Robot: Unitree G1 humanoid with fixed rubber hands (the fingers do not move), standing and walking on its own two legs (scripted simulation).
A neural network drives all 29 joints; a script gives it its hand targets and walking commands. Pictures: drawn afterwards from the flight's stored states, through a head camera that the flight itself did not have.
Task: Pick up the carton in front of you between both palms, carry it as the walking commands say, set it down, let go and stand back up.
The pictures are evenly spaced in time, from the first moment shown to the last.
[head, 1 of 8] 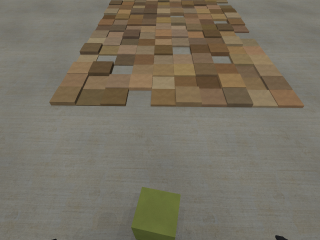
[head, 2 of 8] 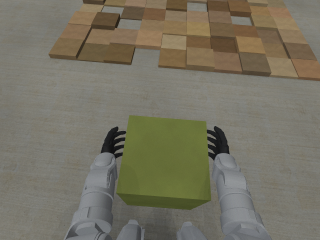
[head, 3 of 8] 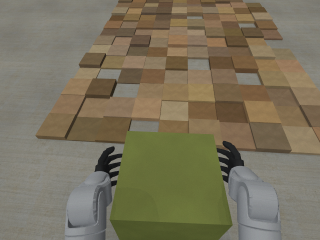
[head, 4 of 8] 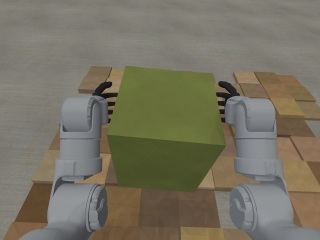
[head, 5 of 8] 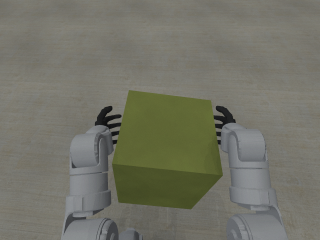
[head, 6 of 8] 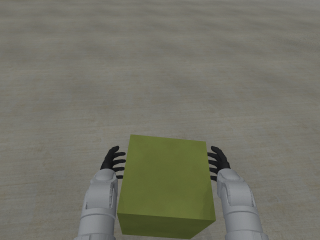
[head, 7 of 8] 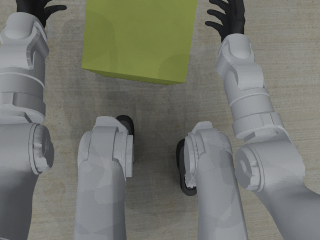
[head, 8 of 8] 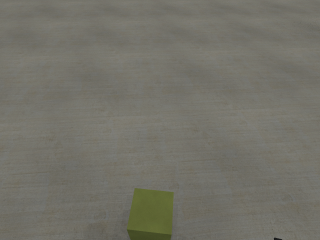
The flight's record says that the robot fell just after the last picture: no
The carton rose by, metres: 0.76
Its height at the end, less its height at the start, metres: +0.00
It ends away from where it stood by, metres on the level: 7.18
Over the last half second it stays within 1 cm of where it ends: yes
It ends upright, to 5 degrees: yes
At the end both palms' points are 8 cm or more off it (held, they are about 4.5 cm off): yes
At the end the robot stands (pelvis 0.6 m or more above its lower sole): yes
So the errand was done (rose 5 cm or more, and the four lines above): yes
